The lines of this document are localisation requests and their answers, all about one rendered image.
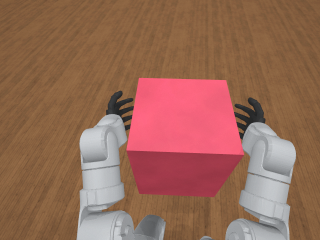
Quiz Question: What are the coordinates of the left robot forearm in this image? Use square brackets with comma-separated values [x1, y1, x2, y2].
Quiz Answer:
[76, 114, 128, 240]

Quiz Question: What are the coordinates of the carton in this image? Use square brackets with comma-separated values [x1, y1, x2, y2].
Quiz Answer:
[126, 78, 244, 197]

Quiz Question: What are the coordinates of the right robot forearm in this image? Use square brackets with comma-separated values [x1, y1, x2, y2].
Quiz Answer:
[239, 122, 296, 240]

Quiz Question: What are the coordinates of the robot left thigh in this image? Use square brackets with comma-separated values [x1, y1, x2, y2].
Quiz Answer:
[134, 214, 166, 240]

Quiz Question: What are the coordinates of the robot left upper arm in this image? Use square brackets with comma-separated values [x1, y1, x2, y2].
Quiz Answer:
[77, 210, 135, 240]

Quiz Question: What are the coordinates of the robot right upper arm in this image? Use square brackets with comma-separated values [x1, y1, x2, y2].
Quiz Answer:
[225, 218, 286, 240]

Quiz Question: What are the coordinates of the robot left hand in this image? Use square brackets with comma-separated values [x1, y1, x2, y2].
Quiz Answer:
[106, 90, 134, 131]

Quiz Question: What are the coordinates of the robot right hand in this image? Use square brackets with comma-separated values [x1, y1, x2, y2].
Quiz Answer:
[234, 97, 266, 139]

